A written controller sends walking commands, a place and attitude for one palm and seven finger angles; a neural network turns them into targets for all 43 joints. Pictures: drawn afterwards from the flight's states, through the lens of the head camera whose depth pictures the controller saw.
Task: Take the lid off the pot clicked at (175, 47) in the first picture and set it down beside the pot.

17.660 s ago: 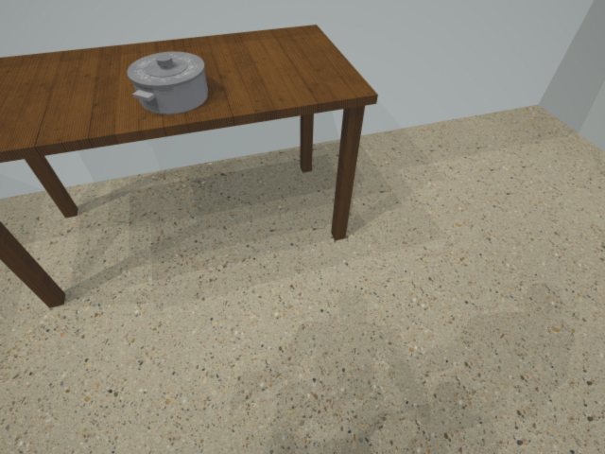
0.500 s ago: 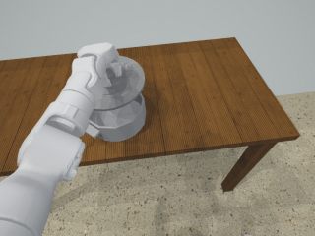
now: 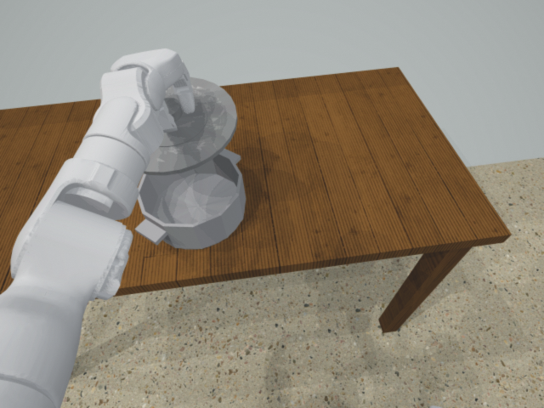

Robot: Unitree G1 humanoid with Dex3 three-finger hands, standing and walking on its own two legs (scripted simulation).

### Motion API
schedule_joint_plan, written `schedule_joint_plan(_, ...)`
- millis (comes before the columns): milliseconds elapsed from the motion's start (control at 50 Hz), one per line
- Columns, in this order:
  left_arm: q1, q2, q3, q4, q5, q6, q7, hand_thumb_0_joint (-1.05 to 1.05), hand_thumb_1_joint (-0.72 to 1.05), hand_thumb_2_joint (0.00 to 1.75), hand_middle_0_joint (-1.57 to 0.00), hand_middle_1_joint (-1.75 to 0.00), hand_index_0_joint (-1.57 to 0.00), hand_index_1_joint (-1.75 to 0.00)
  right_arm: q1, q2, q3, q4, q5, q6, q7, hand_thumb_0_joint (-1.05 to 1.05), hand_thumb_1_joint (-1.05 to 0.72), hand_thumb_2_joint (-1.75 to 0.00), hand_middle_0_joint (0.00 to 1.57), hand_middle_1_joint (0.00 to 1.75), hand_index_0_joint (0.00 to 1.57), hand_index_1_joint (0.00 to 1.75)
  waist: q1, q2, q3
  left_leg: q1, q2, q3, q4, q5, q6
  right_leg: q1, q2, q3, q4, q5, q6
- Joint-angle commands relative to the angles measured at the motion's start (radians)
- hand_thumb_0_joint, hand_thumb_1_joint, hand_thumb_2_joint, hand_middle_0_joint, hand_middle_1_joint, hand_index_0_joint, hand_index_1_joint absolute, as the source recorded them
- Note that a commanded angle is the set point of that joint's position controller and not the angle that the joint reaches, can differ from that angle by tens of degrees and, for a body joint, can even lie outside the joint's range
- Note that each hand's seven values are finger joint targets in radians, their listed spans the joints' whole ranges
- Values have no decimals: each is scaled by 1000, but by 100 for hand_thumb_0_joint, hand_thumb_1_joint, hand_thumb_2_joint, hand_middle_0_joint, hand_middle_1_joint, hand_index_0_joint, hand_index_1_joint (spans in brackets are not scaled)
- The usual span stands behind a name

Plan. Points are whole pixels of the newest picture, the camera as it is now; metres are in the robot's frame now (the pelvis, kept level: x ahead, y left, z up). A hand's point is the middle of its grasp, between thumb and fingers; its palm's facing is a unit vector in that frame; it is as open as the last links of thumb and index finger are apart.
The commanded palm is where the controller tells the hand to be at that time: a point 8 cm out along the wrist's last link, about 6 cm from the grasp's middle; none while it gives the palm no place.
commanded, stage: lift the lid straight up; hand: left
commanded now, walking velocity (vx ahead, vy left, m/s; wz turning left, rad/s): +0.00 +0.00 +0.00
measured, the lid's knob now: (167, 110) +0.53 +0.13 +0.16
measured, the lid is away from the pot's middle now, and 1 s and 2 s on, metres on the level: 0.02 0.09 0.20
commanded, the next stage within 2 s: move the lid sideways beside the pot in 0.24 s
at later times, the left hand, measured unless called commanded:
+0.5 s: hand (153, 109) +0.48 +0.14 +0.19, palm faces -0.25 -0.09 -0.96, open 6.5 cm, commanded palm +0.48 +0.16 +0.26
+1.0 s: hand (91, 122) +0.47 +0.22 +0.19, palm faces -0.29 -0.10 -0.95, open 6.5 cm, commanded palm +0.47 +0.23 +0.26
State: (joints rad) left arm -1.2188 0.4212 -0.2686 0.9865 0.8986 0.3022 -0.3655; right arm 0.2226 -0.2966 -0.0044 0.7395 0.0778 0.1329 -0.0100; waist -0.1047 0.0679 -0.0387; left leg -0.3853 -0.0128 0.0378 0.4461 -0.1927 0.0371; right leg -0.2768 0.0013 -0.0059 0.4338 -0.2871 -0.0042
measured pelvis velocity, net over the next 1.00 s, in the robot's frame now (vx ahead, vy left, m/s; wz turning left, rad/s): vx -0.01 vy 0.01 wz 0.01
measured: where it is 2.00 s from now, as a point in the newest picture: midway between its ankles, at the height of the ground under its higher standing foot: outside the picture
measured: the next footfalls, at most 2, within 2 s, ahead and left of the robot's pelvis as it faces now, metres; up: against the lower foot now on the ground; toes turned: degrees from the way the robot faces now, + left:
none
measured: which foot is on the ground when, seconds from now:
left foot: down 0.00-1.00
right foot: down 0.00-1.00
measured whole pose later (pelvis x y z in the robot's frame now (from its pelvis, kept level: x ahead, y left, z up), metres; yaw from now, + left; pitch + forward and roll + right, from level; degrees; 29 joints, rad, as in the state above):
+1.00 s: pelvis -0.01 +0.01 +0.00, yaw +0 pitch +6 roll -1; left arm -1.17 0.59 -0.21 0.94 0.91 0.18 -0.45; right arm 0.23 -0.31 0.00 0.71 0.09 0.14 -0.02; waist -0.09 0.05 -0.01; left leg -0.38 -0.02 0.03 0.45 -0.18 0.05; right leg -0.26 -0.01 -0.01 0.42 -0.26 0.01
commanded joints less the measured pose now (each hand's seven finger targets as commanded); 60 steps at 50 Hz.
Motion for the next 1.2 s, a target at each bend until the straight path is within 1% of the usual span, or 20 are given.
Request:
schedule_joint_plan(0,-630,244,69,-220,24,-1,44,0,79,79,-91,-104,-96,-106,-24,-128,-37,-103,-3,-28,-3,0,-90,-90,20,30,20,30,3,-83,-477,396,-37,-32,45,381,51,25,37,-19,-19,545,-25)
schedule_joint_plan(40,-650,200,39,-243,17,4,35,0,79,79,-91,-104,-96,-106,-32,-129,-38,-102,-3,-26,4,0,-90,-90,20,30,20,30,0,-80,-462,401,-35,-37,45,390,48,7,35,-24,-17,541,-26)
schedule_joint_plan(240,-662,188,35,-221,13,6,25,0,79,79,-91,-104,-96,-106,-44,-128,-32,-101,-4,-13,5,0,-90,-90,20,30,20,30,-3,-85,-446,411,-29,-46,33,361,41,-27,38,-32,-24,465,-29)
schedule_joint_plan(320,-724,177,24,-301,11,-10,38,0,79,79,-91,-104,-96,-106,-54,-118,-33,-115,-7,-30,3,0,-90,-90,20,30,20,30,4,-52,-517,459,-30,-59,37,401,38,-26,38,-33,-20,465,-35)
schedule_joint_plan(380,-638,284,108,-173,33,6,58,0,79,79,-91,-104,-96,-106,-47,-124,-23,-104,-7,-21,-3,0,-90,-90,20,30,20,30,19,-107,-470,377,-33,-43,19,327,40,11,38,-24,-24,447,-32)
schedule_joint_plan(420,-656,239,62,-178,38,7,56,0,79,79,-91,-104,-96,-106,-60,-123,-20,-110,-2,-19,-2,0,-90,-90,20,30,20,30,16,-101,-456,351,-31,-44,10,316,36,4,33,-29,-23,433,-36)
schedule_joint_plan(460,-645,293,102,-174,50,7,55,0,79,79,-91,-104,-96,-106,-50,-130,-23,-110,-5,-17,-2,0,-90,-90,20,30,20,30,21,-87,-462,366,-30,-43,14,304,39,8,34,-23,-26,425,-34)
schedule_joint_plan(520,-640,303,103,-222,43,-17,32,0,79,79,-91,-104,-96,-106,-59,-122,-26,-140,-6,-22,-6,0,-90,-90,20,30,20,30,24,-104,-516,374,-38,-43,26,342,49,56,29,-14,-27,486,-33)
schedule_joint_plan(640,-573,360,124,-185,37,-47,-7,0,79,79,-91,-104,-96,-106,-35,-140,-29,-138,4,-14,-14,0,-90,-90,20,30,20,30,13,-107,-425,351,-37,-32,20,289,56,32,32,-14,-48,445,-26)
schedule_joint_plan(660,-600,388,134,-221,38,-58,-10,0,79,79,-91,-104,-96,-106,-28,-145,-31,-136,5,-13,-17,0,-90,-90,20,30,20,30,12,-102,-433,358,-35,-30,16,287,57,37,33,-16,-49,447,-25)
schedule_joint_plan(720,-618,348,94,-280,28,-83,-24,0,79,79,-91,-104,-96,-106,-31,-140,-38,-144,8,-23,-15,0,-90,-90,20,30,20,30,12,-50,-442,401,-34,-39,25,327,57,2,35,-23,-53,440,-32)
schedule_joint_plan(800,-578,414,137,-244,24,-104,-25,0,79,79,-91,-104,-96,-106,-11,-150,-37,-132,12,-19,-18,0,-90,-90,20,30,20,30,10,-57,-418,387,-32,-39,15,269,58,4,41,-26,-58,383,-29)
schedule_joint_plan(860,-633,376,99,-301,26,-115,-28,0,79,79,-91,-104,-96,-106,-5,-149,-44,-124,12,-25,-13,0,-90,-90,20,30,20,30,2,15,-439,445,-26,-51,23,299,51,-39,46,-35,-55,365,-33)
schedule_joint_plan(940,-566,479,184,-280,28,-136,-31,0,79,79,-91,-104,-96,-106,7,-156,-43,-128,9,-29,-14,0,-90,-90,20,30,20,30,18,-17,-471,437,-26,-54,38,347,52,-3,46,-32,-45,413,-34)
schedule_joint_plan(980,-566,409,120,-241,20,-131,-42,0,79,79,-91,-104,-96,-106,6,-156,-42,-116,17,-23,-12,0,-90,-90,20,30,20,30,5,-35,-399,405,-23,-50,24,298,50,-39,48,-43,-54,371,-31)
schedule_joint_plan(1000,-569,447,148,-242,25,-133,-41,0,79,79,-91,-104,-96,-106,7,-162,-44,-118,16,-24,-12,0,-90,-90,20,30,20,30,11,-23,-408,408,-23,-51,24,287,50,-41,48,-41,-57,353,-33)
schedule_joint_plan(1040,-562,435,131,-225,25,-137,-46,0,79,79,-91,-104,-96,-106,6,-161,-41,-116,16,-24,-11,0,-90,-90,20,30,20,30,4,-3,-403,407,-24,-49,31,289,50,-52,48,-38,-56,352,-33)
schedule_joint_plan(1080,-558,478,158,-202,27,-146,-49,0,79,79,-91,-104,-96,-106,14,-165,-40,-114,17,-23,-16,0,-90,-90,20,30,20,30,5,-30,-402,397,-23,-48,28,266,54,-47,50,-39,-59,335,-31)
schedule_joint_plan(1140,-630,479,150,-315,27,-169,-51,0,79,79,-91,-104,-96,-106,14,-163,-45,-121,13,-26,-16,0,-90,-90,20,30,20,30,6,36,-472,472,-16,-64,40,338,48,-58,50,-44,-49,356,-36)
schedule_joint_plan(1180,-599,493,168,-288,28,-178,-52,0,79,79,-91,-104,-96,-106,29,-162,-46,-117,10,-28,-17,0,-90,-90,20,30,20,30,9,42,-466,488,-15,-70,43,358,46,-76,55,-49,-51,342,-37)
